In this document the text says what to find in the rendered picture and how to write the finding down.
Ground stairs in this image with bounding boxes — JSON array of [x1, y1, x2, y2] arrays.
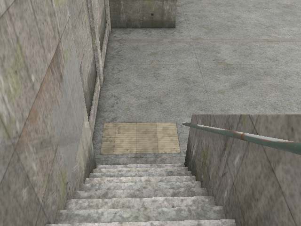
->
[[45, 163, 236, 226]]

